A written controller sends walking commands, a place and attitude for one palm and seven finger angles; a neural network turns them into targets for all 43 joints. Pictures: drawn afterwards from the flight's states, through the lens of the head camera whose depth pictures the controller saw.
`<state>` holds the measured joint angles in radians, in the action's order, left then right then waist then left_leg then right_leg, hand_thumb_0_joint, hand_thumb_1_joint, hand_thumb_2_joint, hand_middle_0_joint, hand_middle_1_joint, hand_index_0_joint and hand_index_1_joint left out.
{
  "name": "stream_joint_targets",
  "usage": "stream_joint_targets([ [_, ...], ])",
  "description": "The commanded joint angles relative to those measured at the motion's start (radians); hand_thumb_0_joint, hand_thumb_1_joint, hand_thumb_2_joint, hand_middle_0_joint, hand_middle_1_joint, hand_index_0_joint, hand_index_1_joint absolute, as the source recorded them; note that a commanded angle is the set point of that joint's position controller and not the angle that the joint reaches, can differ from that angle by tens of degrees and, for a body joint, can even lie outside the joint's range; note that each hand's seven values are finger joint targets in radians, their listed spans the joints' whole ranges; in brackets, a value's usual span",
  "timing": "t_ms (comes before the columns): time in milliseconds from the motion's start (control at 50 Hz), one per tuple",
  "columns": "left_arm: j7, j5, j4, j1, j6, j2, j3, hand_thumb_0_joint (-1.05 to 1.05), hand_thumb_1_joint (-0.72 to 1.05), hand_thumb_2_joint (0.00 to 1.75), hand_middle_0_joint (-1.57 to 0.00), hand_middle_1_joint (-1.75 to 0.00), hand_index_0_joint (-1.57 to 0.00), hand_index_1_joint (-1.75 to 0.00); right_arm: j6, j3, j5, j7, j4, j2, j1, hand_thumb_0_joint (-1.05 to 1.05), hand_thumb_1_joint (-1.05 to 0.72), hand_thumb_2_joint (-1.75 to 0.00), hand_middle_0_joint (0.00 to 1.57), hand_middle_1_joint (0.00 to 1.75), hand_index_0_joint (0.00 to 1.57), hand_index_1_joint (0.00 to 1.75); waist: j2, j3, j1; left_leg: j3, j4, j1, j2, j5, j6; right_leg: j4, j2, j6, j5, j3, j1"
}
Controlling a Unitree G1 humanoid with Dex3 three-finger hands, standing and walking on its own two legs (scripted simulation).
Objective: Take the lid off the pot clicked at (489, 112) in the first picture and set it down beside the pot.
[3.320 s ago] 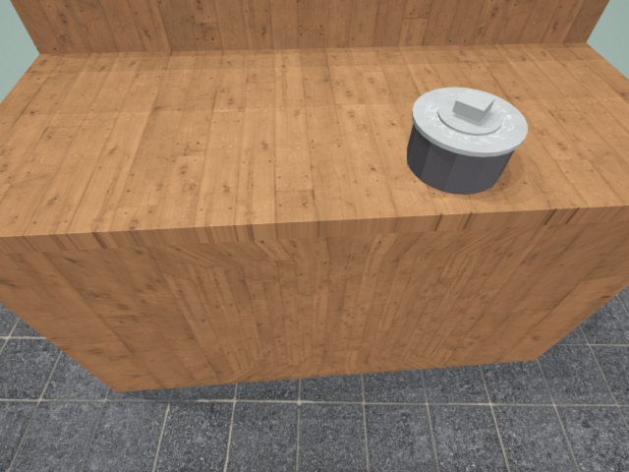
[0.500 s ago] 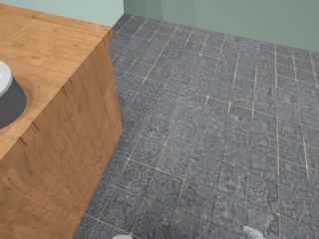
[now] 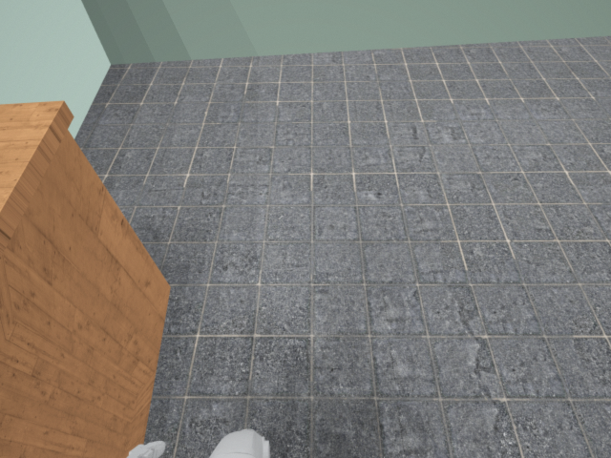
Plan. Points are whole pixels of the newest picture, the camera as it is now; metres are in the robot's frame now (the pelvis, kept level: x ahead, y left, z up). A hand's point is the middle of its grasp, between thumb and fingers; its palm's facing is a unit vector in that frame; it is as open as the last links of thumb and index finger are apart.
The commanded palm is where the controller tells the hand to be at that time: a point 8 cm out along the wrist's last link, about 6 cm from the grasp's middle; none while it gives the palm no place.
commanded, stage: walk to a spot facing it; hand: left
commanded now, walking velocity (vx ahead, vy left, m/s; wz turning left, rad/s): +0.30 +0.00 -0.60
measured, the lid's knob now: out of the picture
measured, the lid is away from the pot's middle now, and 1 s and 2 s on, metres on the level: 0.00 0.00 0.00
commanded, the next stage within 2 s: turn to face it in 1.10 s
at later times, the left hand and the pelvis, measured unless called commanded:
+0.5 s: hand (211, 364) +0.27 +0.18 -0.16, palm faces -0.31 -0.94 -0.16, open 7.4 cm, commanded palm none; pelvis +0.13 +0.02 +0.01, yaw -20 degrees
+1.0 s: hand (304, 266) +0.48 +0.04 -0.18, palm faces -0.49 -0.86 -0.18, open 7.2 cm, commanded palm none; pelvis +0.32 -0.09 +0.00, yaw -32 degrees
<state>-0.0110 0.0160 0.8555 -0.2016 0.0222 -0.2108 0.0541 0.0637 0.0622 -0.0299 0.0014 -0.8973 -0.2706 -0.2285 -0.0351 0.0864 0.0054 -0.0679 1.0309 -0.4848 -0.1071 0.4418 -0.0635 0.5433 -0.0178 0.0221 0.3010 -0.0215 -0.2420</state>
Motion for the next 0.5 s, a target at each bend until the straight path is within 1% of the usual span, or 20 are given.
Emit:
stream_joint_targets([
  [0,0.007,0.006,-0.037,-0.052,-0.031,-0.23,0.062,0.0,0.9,0.9,-0.2,-0.3,-0.2,-0.3,-0.065,0.018,0.004,-0.014,0.13,-0.052,0.094,0.0,-0.9,-0.9,0.2,0.3,0.2,0.3,0.196,-0.056,-0.046,-0.002,-0.086,-0.088,0.022,-0.048,-0.012,-0.281,0.231,0.171,0.095,-0.327,0.079],
  [20,0.005,0.005,-0.034,-0.064,-0.033,-0.233,0.061,0.0,0.9,0.9,-0.2,-0.3,-0.2,-0.3,-0.068,0.018,0.005,-0.016,0.135,-0.05,0.105,0.0,-0.9,-0.9,0.2,0.3,0.2,0.3,0.195,-0.042,-0.05,-0.002,-0.113,-0.073,0.031,-0.055,-0.01,-0.292,0.228,0.172,0.122,-0.344,0.056],
  [60,0.004,0.008,-0.031,-0.063,-0.037,-0.238,0.062,0.0,0.9,0.9,-0.2,-0.3,-0.2,-0.3,-0.079,0.02,0.01,-0.017,0.145,-0.049,0.099,0.0,-0.9,-0.9,0.2,0.3,0.2,0.3,0.204,-0.033,-0.044,0.006,-0.172,-0.028,0.042,-0.044,-0.003,-0.296,0.234,0.175,0.157,-0.377,0.025],
  [100,0.001,0.007,-0.036,-0.049,-0.037,-0.239,0.063,0.0,0.9,0.9,-0.2,-0.3,-0.2,-0.3,-0.092,0.017,0.013,-0.014,0.144,-0.041,0.071,0.0,-0.9,-0.9,0.2,0.3,0.2,0.3,0.209,-0.032,-0.03,-0.001,-0.273,0.058,0.065,-0.039,0.005,-0.27,0.214,0.17,0.138,-0.384,-0.01],
  [120,-0.002,0.006,-0.036,-0.034,-0.036,-0.234,0.063,0.0,0.9,0.9,-0.2,-0.3,-0.2,-0.3,-0.098,0.017,0.013,-0.01,0.135,-0.037,0.037,0.0,-0.9,-0.9,0.2,0.3,0.2,0.3,0.196,-0.03,-0.009,-0.014,-0.34,0.128,0.079,-0.071,0.008,-0.25,0.195,0.158,0.14,-0.374,-0.046],
  [140,-0.004,0.004,-0.04,-0.015,-0.034,-0.225,0.063,0.0,0.9,0.9,-0.2,-0.3,-0.2,-0.3,-0.104,0.014,0.013,-0.004,0.117,-0.036,-0.017,0.0,-0.9,-0.9,0.2,0.3,0.2,0.3,0.192,-0.037,0.019,-0.024,-0.439,0.239,0.09,-0.119,0.011,-0.205,0.162,0.135,0.155,-0.355,-0.1],
  [160,-0.006,0.003,-0.045,-0.003,-0.035,-0.194,0.059,0.0,0.9,0.9,-0.2,-0.3,-0.2,-0.3,-0.112,0.019,0.015,0.006,0.096,-0.056,-0.096,0.0,-0.9,-0.9,0.2,0.3,0.2,0.3,0.14,-0.062,0.052,-0.004,-0.546,0.4,0.078,-0.12,0.016,-0.106,0.113,0.101,0.147,-0.319,-0.192],
  [180,-0.013,-0.002,-0.067,0.01,-0.031,-0.134,0.048,0.0,0.9,0.9,-0.2,-0.3,-0.2,-0.3,-0.121,0.033,0.006,0.023,0.062,-0.136,-0.221,0.0,-0.9,-0.9,0.2,0.3,0.2,0.3,-0.07,-0.12,0.108,0.188,-0.677,0.581,-0.072,0.074,0.058,0.138,0.013,0.055,0.164,-0.227,-0.33],
  [200,-0.025,-0.009,-0.1,0.0,-0.032,-0.075,0.036,0.0,0.9,0.9,-0.2,-0.3,-0.2,-0.3,-0.12,0.048,-0.01,0.029,0.055,-0.241,-0.31,0.0,-0.9,-0.9,0.2,0.3,0.2,0.3,-0.346,-0.132,0.128,0.563,-0.842,0.638,-0.359,0.314,0.157,0.466,-0.094,-0.009,0.302,-0.039,-0.516],
  [220,-0.03,0.005,-0.111,0.038,-0.039,-0.11,0.047,0.0,0.9,0.9,-0.2,-0.3,-0.2,-0.3,-0.113,0.034,-0.008,0.028,0.059,-0.225,-0.27,0.0,-0.9,-0.9,0.2,0.3,0.2,0.3,-0.238,-0.055,0.105,0.664,-0.919,0.481,-0.418,0.425,0.216,0.597,0.004,-0.009,0.24,-0.08,-0.537],
  [240,-0.036,0.014,-0.088,0.06,-0.039,-0.12,0.054,0.0,0.9,0.9,-0.2,-0.3,-0.2,-0.3,-0.115,0.02,-0.008,0.023,0.066,-0.159,-0.201,0.0,-0.9,-0.9,0.2,0.3,0.2,0.3,-0.151,0.031,0.07,0.569,-0.928,0.363,-0.365,0.402,0.207,0.68,0.042,-0.013,0.155,-0.054,-0.534],
  [260,-0.047,0.016,-0.068,0.039,-0.038,-0.122,0.053,0.0,0.9,0.9,-0.2,-0.3,-0.2,-0.3,-0.123,0.005,-0.002,0.022,0.081,-0.12,-0.14,0.0,-0.9,-0.9,0.2,0.3,0.2,0.3,-0.11,0.036,0.036,0.447,-0.912,0.341,-0.323,0.282,0.19,0.703,0.075,-0.02,0.084,-0.037,-0.528],
  [280,-0.054,0.019,-0.048,0.02,-0.032,-0.104,0.052,0.0,0.9,0.9,-0.2,-0.3,-0.2,-0.3,-0.13,-0.005,0.001,0.023,0.078,-0.084,-0.11,0.0,-0.9,-0.9,0.2,0.3,0.2,0.3,-0.091,0.036,0.012,0.313,-0.891,0.342,-0.271,0.126,0.161,0.713,0.09,-0.03,0.013,-0.027,-0.507],
  [300,-0.057,0.018,-0.038,0.01,-0.025,-0.085,0.049,0.0,0.9,0.9,-0.2,-0.3,-0.2,-0.3,-0.137,-0.011,0.004,0.025,0.068,-0.066,-0.115,0.0,-0.9,-0.9,0.2,0.3,0.2,0.3,-0.094,0.019,0.005,0.207,-0.865,0.351,-0.239,-0.011,0.148,0.709,0.099,-0.038,-0.026,-0.019,-0.492],
  [320,-0.059,0.015,-0.033,0.009,-0.018,-0.071,0.045,0.0,0.9,0.9,-0.2,-0.3,-0.2,-0.3,-0.142,-0.014,0.007,0.027,0.057,-0.058,-0.128,0.0,-0.9,-0.9,0.2,0.3,0.2,0.3,-0.099,0.002,0.001,0.135,-0.849,0.374,-0.225,-0.112,0.15,0.694,0.104,-0.045,-0.046,-0.011,-0.492],
  [340,-0.061,0.013,-0.032,0.019,-0.014,-0.06,0.041,0.0,0.9,0.9,-0.2,-0.3,-0.2,-0.3,-0.144,-0.013,0.009,0.027,0.044,-0.055,-0.148,0.0,-0.9,-0.9,0.2,0.3,0.2,0.3,-0.094,-0.013,0.004,0.083,-0.838,0.397,-0.221,-0.17,0.157,0.672,0.107,-0.049,-0.054,0.003,-0.496],
  [360,-0.061,0.012,-0.034,0.039,-0.012,-0.05,0.038,0.0,0.9,0.9,-0.2,-0.3,-0.2,-0.3,-0.144,-0.012,0.009,0.028,0.035,-0.053,-0.168,0.0,-0.9,-0.9,0.2,0.3,0.2,0.3,-0.074,-0.011,0.01,0.053,-0.832,0.426,-0.223,-0.224,0.161,0.648,0.11,-0.053,-0.06,0.017,-0.515],
  [400,-0.063,0.013,-0.045,0.084,-0.007,-0.036,0.034,0.0,0.9,0.9,-0.2,-0.3,-0.2,-0.3,-0.146,-0.01,0.01,0.027,0.009,-0.052,-0.208,0.0,-0.9,-0.9,0.2,0.3,0.2,0.3,-0.061,-0.012,0.02,0.007,-0.837,0.47,-0.235,-0.262,0.171,0.589,0.121,-0.06,-0.081,0.037,-0.55],
  [420,-0.065,0.014,-0.052,0.118,-0.006,-0.03,0.03,0.0,0.9,0.9,-0.2,-0.3,-0.2,-0.3,-0.145,-0.011,0.009,0.026,-0.003,-0.051,-0.226,0.0,-0.9,-0.9,0.2,0.3,0.2,0.3,-0.07,0.0,0.029,-0.014,-0.839,0.479,-0.238,-0.274,0.172,0.543,0.129,-0.063,-0.089,0.05,-0.559],
  [480,-0.067,0.015,-0.077,0.226,-0.011,-0.012,0.019,0.0,0.9,0.9,-0.2,-0.3,-0.2,-0.3,-0.143,-0.011,0.002,0.023,-0.037,-0.041,-0.28,0.0,-0.9,-0.9,0.2,0.3,0.2,0.3,-0.073,0.024,0.061,-0.079,-0.829,0.507,-0.243,-0.375,0.169,0.362,0.129,-0.058,-0.101,0.1,-0.534],
])
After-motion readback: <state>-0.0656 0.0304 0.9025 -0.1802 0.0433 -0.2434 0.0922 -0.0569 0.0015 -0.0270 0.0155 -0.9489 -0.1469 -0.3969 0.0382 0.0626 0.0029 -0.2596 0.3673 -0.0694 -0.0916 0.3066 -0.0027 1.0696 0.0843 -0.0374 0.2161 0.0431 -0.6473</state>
